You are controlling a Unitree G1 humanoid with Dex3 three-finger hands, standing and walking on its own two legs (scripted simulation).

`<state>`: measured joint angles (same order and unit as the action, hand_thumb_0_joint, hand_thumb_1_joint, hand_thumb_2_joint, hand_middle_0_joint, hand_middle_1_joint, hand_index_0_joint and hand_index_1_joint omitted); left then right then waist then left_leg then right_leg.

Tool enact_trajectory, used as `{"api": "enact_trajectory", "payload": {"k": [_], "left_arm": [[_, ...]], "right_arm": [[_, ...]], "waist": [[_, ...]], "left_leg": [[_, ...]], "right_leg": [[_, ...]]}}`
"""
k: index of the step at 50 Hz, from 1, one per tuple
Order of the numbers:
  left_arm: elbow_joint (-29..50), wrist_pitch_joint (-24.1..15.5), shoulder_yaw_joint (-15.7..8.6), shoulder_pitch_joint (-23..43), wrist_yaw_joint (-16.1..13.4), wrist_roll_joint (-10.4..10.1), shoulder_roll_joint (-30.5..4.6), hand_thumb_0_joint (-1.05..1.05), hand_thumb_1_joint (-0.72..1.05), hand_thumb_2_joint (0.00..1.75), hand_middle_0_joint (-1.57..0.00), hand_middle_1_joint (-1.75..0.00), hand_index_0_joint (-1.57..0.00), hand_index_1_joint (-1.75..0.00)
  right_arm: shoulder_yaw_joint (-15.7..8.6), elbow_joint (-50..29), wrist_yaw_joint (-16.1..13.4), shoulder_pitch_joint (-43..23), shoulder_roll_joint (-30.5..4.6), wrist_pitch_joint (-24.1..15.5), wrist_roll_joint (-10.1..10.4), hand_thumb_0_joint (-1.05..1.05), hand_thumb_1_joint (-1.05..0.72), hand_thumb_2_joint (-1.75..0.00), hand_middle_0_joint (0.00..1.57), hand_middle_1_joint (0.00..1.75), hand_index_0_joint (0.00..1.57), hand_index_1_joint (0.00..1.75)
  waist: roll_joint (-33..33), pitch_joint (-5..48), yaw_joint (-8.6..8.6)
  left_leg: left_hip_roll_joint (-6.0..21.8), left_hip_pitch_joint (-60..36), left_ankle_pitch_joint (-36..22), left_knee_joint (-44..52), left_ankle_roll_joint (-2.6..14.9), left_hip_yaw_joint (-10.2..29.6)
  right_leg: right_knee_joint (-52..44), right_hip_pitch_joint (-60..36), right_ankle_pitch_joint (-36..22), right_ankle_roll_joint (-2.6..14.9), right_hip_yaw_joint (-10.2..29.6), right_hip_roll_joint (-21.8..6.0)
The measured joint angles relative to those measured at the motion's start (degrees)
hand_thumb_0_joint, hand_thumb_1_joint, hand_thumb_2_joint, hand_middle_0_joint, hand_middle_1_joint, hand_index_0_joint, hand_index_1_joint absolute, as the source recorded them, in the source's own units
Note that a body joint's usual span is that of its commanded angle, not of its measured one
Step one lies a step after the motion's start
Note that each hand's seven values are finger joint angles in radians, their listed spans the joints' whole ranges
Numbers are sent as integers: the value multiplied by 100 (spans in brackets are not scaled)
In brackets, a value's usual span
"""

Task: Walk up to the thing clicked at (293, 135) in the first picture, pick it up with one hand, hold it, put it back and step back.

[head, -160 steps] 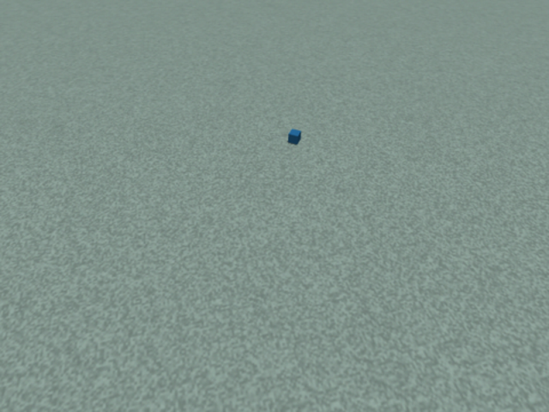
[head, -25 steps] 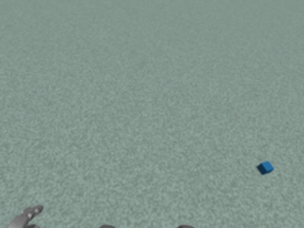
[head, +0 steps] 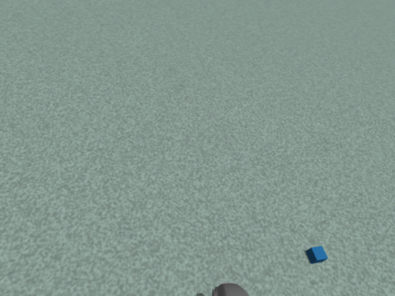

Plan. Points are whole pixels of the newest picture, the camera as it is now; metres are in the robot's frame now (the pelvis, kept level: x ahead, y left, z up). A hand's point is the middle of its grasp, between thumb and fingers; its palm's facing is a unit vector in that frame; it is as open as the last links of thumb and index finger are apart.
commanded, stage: walk up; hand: left
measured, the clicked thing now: (316, 254) +0.47 -0.67 -0.72
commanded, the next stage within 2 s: none
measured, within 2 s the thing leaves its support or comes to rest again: neither
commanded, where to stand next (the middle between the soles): +0.15 -0.98 m, yaw +11 degrees
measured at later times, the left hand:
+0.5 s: hand out of the picture +0.12 +0.05 -0.16, palm faces -0.01 -0.94 -0.34, open 7.4 cm
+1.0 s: hand out of the picture +0.16 -0.19 -0.15, palm faces +0.04 -0.94 -0.33, open 7.4 cm
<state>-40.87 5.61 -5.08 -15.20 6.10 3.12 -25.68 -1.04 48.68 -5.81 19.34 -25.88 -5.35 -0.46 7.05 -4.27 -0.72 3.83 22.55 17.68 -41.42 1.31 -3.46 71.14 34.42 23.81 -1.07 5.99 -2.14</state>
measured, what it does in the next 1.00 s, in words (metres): steps to the right: right foot, then left foot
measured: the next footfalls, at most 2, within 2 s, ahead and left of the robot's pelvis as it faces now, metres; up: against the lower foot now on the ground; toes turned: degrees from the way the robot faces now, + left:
right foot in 0.16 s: +0.11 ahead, -0.30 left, +0.00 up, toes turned +0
left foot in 0.40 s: +0.16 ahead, -0.12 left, +0.00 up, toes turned +9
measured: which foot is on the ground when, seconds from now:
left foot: down 0.00-0.16, up 0.18-0.38, down 0.40-0.76, up 0.78-0.98, down 1.00-1.00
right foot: up 0.00-0.14, down 0.16-0.42, up 0.44-0.74, down 0.76-1.00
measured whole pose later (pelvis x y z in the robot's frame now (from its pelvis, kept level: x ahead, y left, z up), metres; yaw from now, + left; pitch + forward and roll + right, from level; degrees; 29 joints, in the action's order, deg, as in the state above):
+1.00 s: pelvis +0.10 -0.47 -0.01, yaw +6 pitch -1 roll -1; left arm -42.2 5.9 -2.6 -13.4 4.7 3.2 -24.9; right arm -2.5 53.9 -5.4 21.2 -26.4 -4.9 0.3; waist 2.2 -3.8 -2.1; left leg 0.1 24.7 21.6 -46.6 3.9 -5.8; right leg 45.9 23.6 21.8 3.6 -4.6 1.0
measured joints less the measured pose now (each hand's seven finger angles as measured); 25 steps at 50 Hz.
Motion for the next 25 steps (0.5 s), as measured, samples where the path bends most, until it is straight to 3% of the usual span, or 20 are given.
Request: {"api": "enact_trajectory", "payload": {"k": [3,5,7,9,11,14,17,20,22,25], "left_arm": [[70,16,-79,190,90,-33,-143,1,91,90,-20,-30,-20,-30],[71,20,-132,278,121,-40,-261,1,91,90,-20,-30,-20,-30],[62,-10,-187,314,116,-44,-363,1,91,90,-20,-30,-20,-30],[53,-119,-239,328,52,2,-351,1,91,90,-20,-30,-20,-30],[17,-194,-175,329,-33,-1,-207,0,91,90,-20,-30,-20,-30],[-74,-190,-27,187,-97,-56,40,0,91,90,-20,-30,-20,-30],[-144,-133,66,49,-131,-30,104,0,91,90,-20,-30,-20,-30],[-120,-31,126,-63,-142,-29,14,1,90,90,-21,-30,-20,-30],[-123,31,115,-53,-180,-49,-67,1,91,90,-20,-30,-20,-30],[-188,121,116,-15,-205,-36,-154,1,91,90,-20,-30,-20,-30]], "right_arm": [[-16,25,69,46,-129,-40,-114,0,-90,-89,21,30,21,30],[-36,53,108,69,-227,-54,-170,0,-90,-89,21,30,21,30],[-68,126,127,98,-342,-19,-188,0,-90,-89,21,30,21,30],[-125,276,80,95,-497,91,-190,0,-90,-89,21,30,21,30],[-209,515,-35,5,-533,261,-121,0,-90,-89,21,30,21,30],[-203,726,-55,-133,-482,270,-2,1,-91,-89,20,30,21,30],[-136,700,10,-87,-301,97,68,1,-91,-89,20,30,21,30],[-67,508,58,141,-95,-67,63,0,-91,-89,20,30,21,30],[-46,354,32,230,50,-97,-38,0,-90,-89,21,30,21,30],[9,218,-11,248,173,-67,1,0,-90,-89,21,30,21,30]], "waist": [[-10,41,63],[-36,100,140],[-113,182,193],[-338,211,142],[-487,176,99],[-635,138,-6],[-607,92,-126],[-510,85,-179],[-328,5,-119],[-129,-93,0]], "left_leg": [[293,70,157,-165,-55,202],[495,154,284,-291,-76,368],[726,264,429,-467,-111,584],[969,522,774,-1022,87,892],[678,856,1248,-1901,158,1027],[269,1052,1240,-2282,191,492],[-87,890,964,-1611,252,-77],[-383,353,32,-236,290,-308],[-406,340,-41,-257,280,-239],[-247,250,-2,-256,120,-131]], "right_leg": [[-799,-21,21,11,80,-399],[-1324,-159,44,27,34,-519],[-1927,-479,-104,64,-153,-505],[-2110,-648,-98,-178,-397,-266],[-1886,-644,46,-196,-603,-162],[-2262,-943,-60,47,-796,-25],[-2644,-1230,-166,286,-939,94],[-2641,-1336,-65,430,-1108,239],[-2041,-1105,124,421,-940,336],[-817,-603,403,316,-479,482]]}}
